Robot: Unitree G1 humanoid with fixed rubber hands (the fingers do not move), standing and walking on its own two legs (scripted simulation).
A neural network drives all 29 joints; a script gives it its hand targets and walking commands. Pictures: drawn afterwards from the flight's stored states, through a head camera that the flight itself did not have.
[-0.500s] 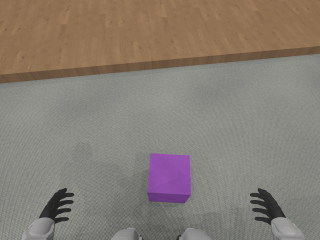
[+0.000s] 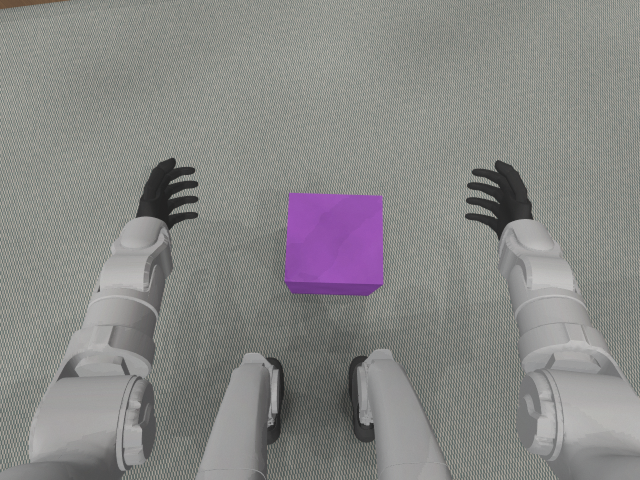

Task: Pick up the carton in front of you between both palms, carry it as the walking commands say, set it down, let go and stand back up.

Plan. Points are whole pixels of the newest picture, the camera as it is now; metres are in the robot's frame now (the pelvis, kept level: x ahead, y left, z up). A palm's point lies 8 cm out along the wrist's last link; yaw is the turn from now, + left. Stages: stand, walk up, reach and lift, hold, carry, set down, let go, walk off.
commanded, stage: reach and lift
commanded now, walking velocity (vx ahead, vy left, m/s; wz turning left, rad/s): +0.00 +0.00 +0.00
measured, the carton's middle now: (332, 249) +0.48 -0.04 -0.55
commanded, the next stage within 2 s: none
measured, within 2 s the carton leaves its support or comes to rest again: leaves its support in 2.00 s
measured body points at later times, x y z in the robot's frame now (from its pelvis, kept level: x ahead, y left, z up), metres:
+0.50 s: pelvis +0.00 +0.00 -0.09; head +0.31 -0.02 +0.23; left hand +0.51 +0.15 -0.23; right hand +0.49 -0.24 -0.23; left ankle +0.07 +0.13 -0.64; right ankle +0.07 -0.11 -0.64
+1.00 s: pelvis -0.05 +0.01 -0.27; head +0.31 -0.01 +0.00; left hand +0.49 +0.16 -0.44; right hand +0.47 -0.23 -0.44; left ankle +0.07 +0.13 -0.64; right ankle +0.07 -0.11 -0.64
